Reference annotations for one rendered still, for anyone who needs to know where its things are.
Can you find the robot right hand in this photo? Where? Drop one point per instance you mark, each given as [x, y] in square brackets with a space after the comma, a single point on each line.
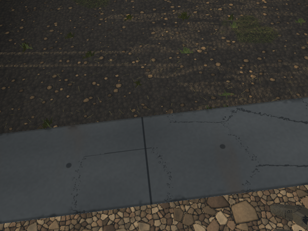
[298, 214]

